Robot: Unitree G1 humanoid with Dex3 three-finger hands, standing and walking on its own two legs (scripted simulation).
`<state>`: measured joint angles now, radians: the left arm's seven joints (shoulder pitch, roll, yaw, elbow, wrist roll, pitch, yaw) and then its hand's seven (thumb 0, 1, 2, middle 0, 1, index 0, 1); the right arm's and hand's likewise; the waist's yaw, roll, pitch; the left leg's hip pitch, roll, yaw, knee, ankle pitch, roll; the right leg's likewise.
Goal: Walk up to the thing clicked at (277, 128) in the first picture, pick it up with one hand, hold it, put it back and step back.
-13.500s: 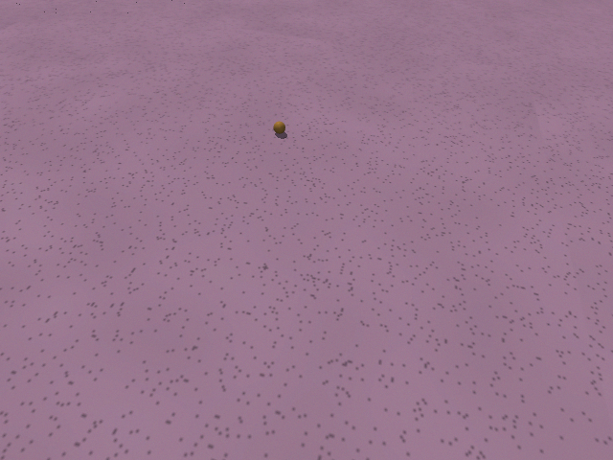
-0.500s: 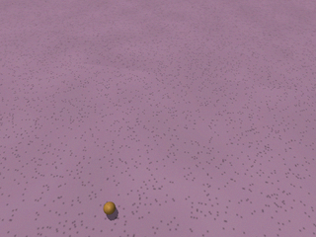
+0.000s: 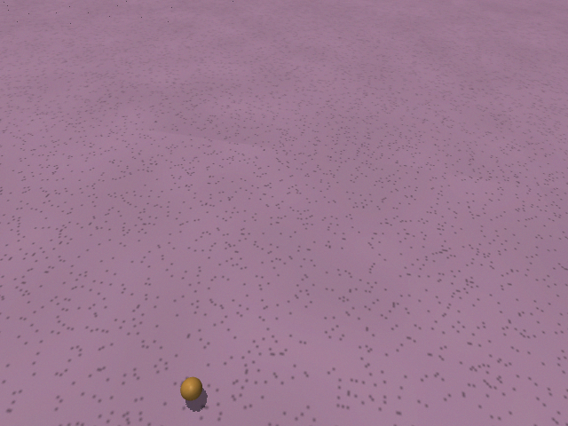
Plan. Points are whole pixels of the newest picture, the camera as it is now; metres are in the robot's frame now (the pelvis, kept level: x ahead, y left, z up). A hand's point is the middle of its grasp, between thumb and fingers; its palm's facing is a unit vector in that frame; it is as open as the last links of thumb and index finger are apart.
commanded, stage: walk up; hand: left
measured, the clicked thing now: (191, 388) +0.40 +0.27 -0.75
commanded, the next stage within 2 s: stand in 0.42 s
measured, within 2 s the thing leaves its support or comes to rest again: neither
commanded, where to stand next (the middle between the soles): +0.03 +0.02 m, yaw +0 degrees
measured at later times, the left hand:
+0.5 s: hand out of the picture +0.08 +0.26 -0.16, palm faces +0.00 -0.94 -0.34, open 7.4 cm
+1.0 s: hand out of the picture +0.07 +0.25 -0.16, palm faces -0.02 -0.94 -0.34, open 7.4 cm
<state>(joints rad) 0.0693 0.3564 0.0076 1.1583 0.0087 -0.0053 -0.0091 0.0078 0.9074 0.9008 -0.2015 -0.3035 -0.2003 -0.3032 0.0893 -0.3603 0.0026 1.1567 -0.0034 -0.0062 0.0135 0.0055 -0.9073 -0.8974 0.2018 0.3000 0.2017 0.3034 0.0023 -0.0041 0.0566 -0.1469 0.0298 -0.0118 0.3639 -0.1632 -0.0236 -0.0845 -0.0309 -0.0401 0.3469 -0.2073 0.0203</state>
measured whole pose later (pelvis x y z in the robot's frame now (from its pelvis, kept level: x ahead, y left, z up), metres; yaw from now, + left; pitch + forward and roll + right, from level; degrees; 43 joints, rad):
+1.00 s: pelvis +0.00 +0.00 +0.00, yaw +0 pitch -2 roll +0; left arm 0.11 0.35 0.00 1.14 0.01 -0.01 0.00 0.01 0.91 0.90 -0.20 -0.30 -0.20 -0.30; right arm 0.10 -0.35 0.00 1.15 -0.01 0.00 0.01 0.01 -0.91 -0.90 0.20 0.30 0.20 0.30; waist 0.00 0.00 0.06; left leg -0.14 0.03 -0.02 0.33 -0.14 -0.03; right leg -0.08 -0.03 -0.04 0.31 -0.19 0.02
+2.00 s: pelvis +0.01 +0.00 +0.00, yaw +0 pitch -2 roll +0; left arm 0.12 0.35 0.00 1.13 0.01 -0.01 0.00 0.01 0.91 0.90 -0.20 -0.30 -0.20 -0.30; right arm 0.11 -0.35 0.01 1.13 -0.01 0.00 0.01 0.01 -0.91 -0.90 0.20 0.30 0.20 0.30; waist 0.01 0.00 0.06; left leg -0.13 0.03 -0.01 0.33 -0.15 -0.03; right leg -0.07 -0.03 -0.04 0.32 -0.20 0.02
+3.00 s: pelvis +0.00 +0.00 -0.02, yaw -1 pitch +6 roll +0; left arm -0.06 0.35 0.15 1.04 0.11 0.02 -0.02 0.01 0.35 0.92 -0.13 -0.79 -0.14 -0.77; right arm 0.22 -0.24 -0.02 0.78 0.02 -0.04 -0.02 0.01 -0.90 -0.90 0.20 0.30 0.20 0.30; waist -0.02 -0.02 0.02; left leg -0.46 0.04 0.00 0.62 -0.27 -0.03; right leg -0.41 -0.03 -0.02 0.62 -0.31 0.02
